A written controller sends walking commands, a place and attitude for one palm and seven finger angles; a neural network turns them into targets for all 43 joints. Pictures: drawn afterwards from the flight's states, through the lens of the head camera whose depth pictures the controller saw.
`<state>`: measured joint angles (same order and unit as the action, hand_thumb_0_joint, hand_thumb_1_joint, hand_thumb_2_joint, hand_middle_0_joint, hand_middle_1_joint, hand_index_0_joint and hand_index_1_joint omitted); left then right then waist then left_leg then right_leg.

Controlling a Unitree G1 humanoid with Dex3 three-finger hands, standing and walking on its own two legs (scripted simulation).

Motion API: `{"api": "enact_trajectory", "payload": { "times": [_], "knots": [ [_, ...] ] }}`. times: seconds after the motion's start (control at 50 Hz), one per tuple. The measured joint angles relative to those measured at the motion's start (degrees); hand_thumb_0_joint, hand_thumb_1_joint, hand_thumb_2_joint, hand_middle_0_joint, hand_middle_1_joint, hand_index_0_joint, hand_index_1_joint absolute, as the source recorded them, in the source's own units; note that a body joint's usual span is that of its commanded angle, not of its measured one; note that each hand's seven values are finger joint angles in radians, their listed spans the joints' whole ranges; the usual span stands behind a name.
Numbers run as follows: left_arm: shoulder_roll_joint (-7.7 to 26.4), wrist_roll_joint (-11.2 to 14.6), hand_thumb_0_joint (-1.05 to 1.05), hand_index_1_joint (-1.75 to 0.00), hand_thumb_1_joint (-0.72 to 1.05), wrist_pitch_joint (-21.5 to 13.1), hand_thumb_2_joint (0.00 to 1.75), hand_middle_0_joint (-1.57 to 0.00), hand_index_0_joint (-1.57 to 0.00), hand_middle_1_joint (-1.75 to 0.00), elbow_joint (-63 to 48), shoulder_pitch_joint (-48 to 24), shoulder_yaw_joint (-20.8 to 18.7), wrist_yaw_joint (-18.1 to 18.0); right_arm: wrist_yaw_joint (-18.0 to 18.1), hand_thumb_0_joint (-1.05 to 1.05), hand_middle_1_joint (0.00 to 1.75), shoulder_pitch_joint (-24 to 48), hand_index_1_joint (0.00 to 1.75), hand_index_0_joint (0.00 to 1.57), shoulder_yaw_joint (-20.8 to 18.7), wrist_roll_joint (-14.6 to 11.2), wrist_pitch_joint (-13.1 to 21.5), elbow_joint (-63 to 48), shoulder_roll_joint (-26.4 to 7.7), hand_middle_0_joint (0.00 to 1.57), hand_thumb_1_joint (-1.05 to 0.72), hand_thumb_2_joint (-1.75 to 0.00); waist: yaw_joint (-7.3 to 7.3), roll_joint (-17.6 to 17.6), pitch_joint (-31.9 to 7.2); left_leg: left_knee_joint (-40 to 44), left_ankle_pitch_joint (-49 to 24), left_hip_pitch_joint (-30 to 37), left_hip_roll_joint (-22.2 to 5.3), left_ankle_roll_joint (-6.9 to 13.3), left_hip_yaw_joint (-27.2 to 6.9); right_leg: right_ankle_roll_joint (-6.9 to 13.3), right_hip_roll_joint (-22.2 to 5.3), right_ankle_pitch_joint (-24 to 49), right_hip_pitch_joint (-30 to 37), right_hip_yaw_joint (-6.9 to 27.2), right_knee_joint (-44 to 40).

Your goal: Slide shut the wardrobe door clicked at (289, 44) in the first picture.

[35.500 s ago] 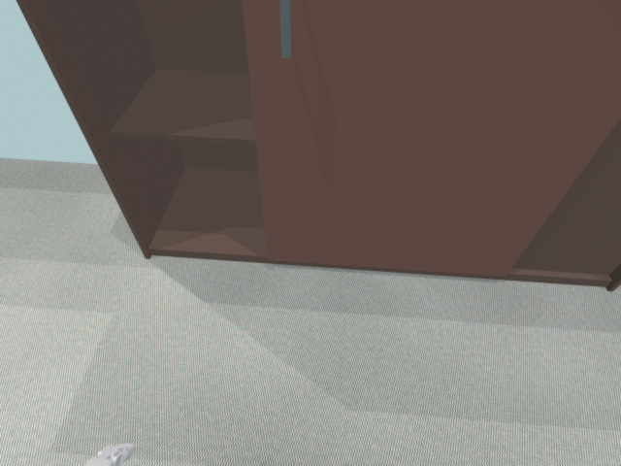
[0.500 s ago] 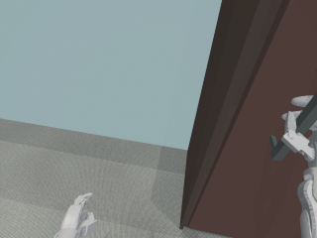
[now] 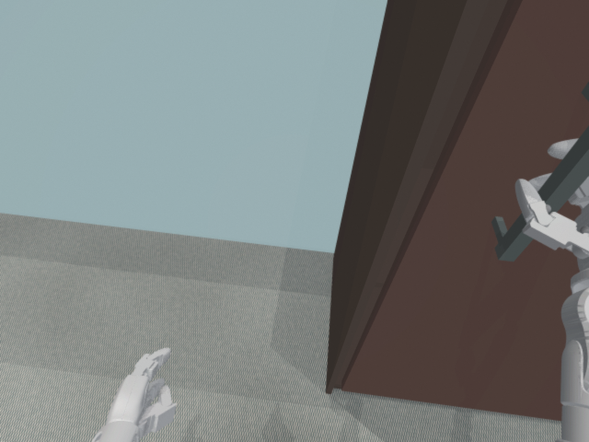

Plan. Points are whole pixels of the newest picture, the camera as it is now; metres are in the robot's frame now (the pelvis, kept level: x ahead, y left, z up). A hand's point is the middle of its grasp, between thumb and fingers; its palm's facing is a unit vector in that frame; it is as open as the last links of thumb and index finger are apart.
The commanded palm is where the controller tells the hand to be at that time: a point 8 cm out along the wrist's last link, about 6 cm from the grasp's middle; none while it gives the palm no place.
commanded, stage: loosen the grip on the handle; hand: right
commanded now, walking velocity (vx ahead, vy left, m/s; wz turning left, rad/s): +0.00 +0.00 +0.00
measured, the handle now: (545, 183) +0.36 -0.26 +0.21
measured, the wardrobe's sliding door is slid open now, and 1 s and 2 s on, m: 0.02 0.02 0.02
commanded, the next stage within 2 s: slip the hand off the handle in 0.42 s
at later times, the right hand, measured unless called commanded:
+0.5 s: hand (545, 208) +0.32 -0.25 +0.21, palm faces +0.37 +0.91 -0.21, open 14.5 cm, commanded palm +0.28 -0.29 +0.22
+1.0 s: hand (582, 205) +0.32 -0.28 +0.22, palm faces +0.41 +0.89 -0.23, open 14.7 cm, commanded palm +0.27 -0.34 +0.22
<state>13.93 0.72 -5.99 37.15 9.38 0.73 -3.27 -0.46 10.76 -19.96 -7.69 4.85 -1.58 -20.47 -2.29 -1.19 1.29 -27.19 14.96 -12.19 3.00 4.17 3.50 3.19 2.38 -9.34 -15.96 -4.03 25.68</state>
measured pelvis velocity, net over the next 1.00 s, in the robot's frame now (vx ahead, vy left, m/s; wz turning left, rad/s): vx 0.01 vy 0.00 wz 0.00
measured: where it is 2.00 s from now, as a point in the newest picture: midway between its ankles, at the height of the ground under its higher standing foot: outside the picture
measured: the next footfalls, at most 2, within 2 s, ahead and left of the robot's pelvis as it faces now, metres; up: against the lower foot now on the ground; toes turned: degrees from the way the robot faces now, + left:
none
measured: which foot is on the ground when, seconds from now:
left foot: down 0.00-1.00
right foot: down 0.00-1.00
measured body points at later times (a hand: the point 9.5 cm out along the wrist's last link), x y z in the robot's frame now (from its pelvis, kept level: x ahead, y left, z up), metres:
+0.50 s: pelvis +0.02 +0.01 -0.01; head +0.03 +0.02 +0.44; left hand +0.20 +0.24 -0.10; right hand +0.30 -0.30 +0.22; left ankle +0.00 +0.07 -0.74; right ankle +0.05 -0.08 -0.74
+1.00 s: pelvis +0.01 +0.00 -0.01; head +0.01 +0.01 +0.44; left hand +0.19 +0.22 -0.10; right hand +0.29 -0.33 +0.23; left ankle +0.00 +0.07 -0.74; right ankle +0.05 -0.08 -0.74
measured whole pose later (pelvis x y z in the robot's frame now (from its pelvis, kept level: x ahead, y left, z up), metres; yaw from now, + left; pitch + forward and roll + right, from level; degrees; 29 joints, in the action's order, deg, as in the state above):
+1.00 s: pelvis +0.01 +0.00 -0.01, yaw +0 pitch +1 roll +1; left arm 12.9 1.7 -4.1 36.8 10.3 3.8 -6.5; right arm -1.1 8.9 -23.5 -9.2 5.5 1.3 -26.7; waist -1.7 -2.2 -2.2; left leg -31.7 17.8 -14.8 3.7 3.9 3.8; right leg 3.6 1.5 -14.0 -19.9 -3.8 33.0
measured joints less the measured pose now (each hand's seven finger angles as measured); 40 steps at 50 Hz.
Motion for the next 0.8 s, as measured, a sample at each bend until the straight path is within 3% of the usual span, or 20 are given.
{"api": "enact_trajectory", "payload": {
  "times": [0.08, 0.16, 0.24, 0.3, 0.48, 0.6, 0.8],
  "knots": [
    [0.49, 0.07, 0.01, -0.3, 0.91, -0.88, 0.9, -0.2, -0.21, -0.3, -0.79, -0.39, 0.99, -0.36, 3.71, -0.05, 1.42, 0.51, 1.35, 0.34, 0.25, 0.65, -0.21, 4.67, 1.1, 0.49, -0.19, -0.6, 1.14, -2.23, -2.06, -2.38, 0.54, -1.37, -0.07, -0.23, 0.14, 0.16, -0.09, -0.72, -1.2, -0.03, 2.03],
    [-0.5, -0.34, 0.01, -0.3, 0.9, -1.44, 0.9, -0.2, -0.21, -0.3, -0.67, 0.29, 2.12, -0.3, 5.96, -0.03, 1.4, 1.75, 1.33, 0.31, 0.82, 3.25, 2.83, 7.59, 0.31, 0.46, 0.1, -0.43, 1.25, -0.9, -2.7, -4.41, 1.87, -2.07, 0.46, -0.11, 0.34, -0.32, -0.73, -2.06, -2.19, 0.13, 4.64],
    [-0.75, -0.47, 0.01, -0.3, 0.9, -1.44, 0.9, -0.2, -0.21, -0.3, -0.5, 1.55, 2.33, -0.3, 5.42, -0.01, 1.35, 2.68, 1.3, 0.3, 1.21, 5.02, 5.42, 7.62, -0.97, 0.42, 0.32, -0.32, 0.85, 0.67, -2.29, -5.48, 2.77, -2.46, 1.19, 0.45, 0.83, -0.74, -1.47, -3.58, -3.31, 0.63, 7.19],
    [-0.21, -0.36, 0.01, -0.3, 0.9, -1.03, 0.9, -0.2, -0.21, -0.3, -0.27, 2.3, 1.89, -0.7, 3.87, -0.01, 1.35, 1.36, 1.28, 0.3, 1.04, 4.87, 5.84, 5.46, -1.96, 0.42, 0.43, -0.27, 0.44, 0.52, -1.92, -5.38, 3.09, -2.3, 1.53, 0.79, 0.99, -0.84, -1.77, -4.56, -3.68, 0.87, 8.23],
    [0.84, 0.16, 0.01, -0.3, 0.9, -0.18, 0.9, -0.2, -0.2, -0.3, 0.56, 2.09, 1.11, -1.48, -0.68, -0.01, 1.32, -3.9, 1.19, 0.28, -0.78, -0.93, 3.27, -1.73, -1.98, 0.48, 0.54, -0.21, -0.64, -0.68, -3.03, -5.08, 4.17, -2.73, 0.9, 0.23, 0.59, -0.36, -1.06, -5.91, -4.14, 0.6, 7.99],
    [0.28, 0.12, 0.01, -0.3, 0.91, -0.12, 0.9, -0.2, -0.2, -0.3, -0.76, 0.89, 1.17, -1.44, 0.33, -0.01, 1.27, -6.25, 1.16, 0.26, 0.24, -0.66, 1.54, -5.4, -0.28, 0.44, 0.55, -0.2, -1.03, -0.99, -3.87, -5.92, 5.02, -3.16, 0.11, -0.29, 0.33, 0.25, -0.28, -6.29, -4.22, 0.29, 7.93],
    [-1.6, 0.59, 0.01, -0.3, 0.9, 1.06, 0.9, -0.2, -0.21, -0.3, -1.22, -0.74, 2.8, -2.54, -0.18, -0.01, 1.29, -3.23, 1.15, 0.26, 1.08, -0.52, 0.52, -2.69, -2.81, 0.51, 0.55, -0.2, -0.45, -0.44, -3.61, -5.28, 4.26, -2.62, 0.17, -0.35, 0.67, 0.4, -0.33, -5.7, -3.98, 0.6, 7.79]
  ]
}}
